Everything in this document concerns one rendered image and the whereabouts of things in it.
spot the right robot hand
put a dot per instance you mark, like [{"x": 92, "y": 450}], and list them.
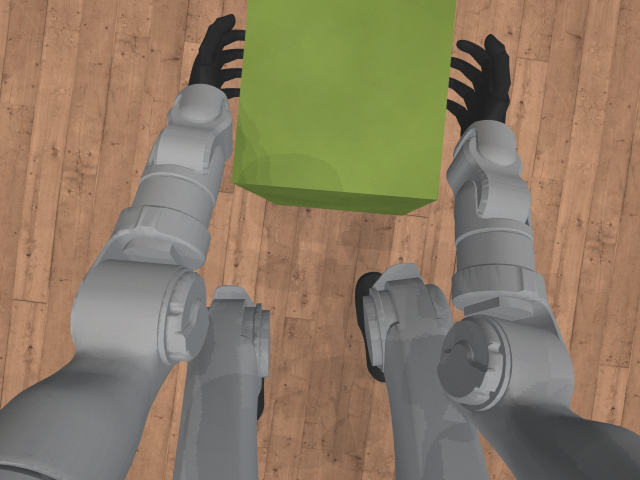
[{"x": 490, "y": 100}]

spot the carton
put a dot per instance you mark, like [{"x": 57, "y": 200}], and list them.
[{"x": 343, "y": 103}]

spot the left robot forearm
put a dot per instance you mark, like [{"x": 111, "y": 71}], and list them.
[{"x": 170, "y": 214}]

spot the robot right foot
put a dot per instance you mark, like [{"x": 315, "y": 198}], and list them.
[{"x": 363, "y": 285}]

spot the robot right upper arm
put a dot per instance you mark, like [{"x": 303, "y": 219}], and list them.
[{"x": 515, "y": 382}]

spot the robot foot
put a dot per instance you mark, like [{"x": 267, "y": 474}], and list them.
[
  {"x": 363, "y": 285},
  {"x": 260, "y": 406}
]

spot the robot left upper arm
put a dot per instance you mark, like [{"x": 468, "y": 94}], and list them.
[{"x": 133, "y": 321}]

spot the right robot forearm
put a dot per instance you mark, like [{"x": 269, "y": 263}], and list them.
[{"x": 496, "y": 273}]

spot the left robot hand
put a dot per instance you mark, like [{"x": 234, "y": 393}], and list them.
[{"x": 211, "y": 57}]

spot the robot left foot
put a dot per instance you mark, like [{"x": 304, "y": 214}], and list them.
[{"x": 260, "y": 406}]

